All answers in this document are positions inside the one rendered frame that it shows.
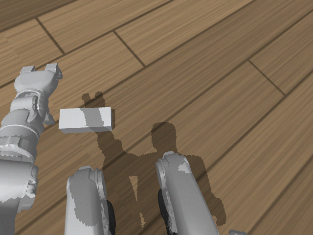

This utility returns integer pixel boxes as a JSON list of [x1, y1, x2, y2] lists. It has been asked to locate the carton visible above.
[[59, 107, 112, 134]]

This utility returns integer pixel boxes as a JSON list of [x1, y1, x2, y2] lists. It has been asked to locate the left robot hand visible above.
[[14, 63, 63, 125]]

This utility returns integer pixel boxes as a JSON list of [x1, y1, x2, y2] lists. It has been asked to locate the right robot foot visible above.
[[158, 189, 178, 235]]

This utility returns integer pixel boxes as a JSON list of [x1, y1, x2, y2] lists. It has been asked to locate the left robot foot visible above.
[[106, 200, 116, 235]]

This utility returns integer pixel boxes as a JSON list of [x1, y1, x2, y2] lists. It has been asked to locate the left robot arm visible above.
[[0, 88, 48, 235]]

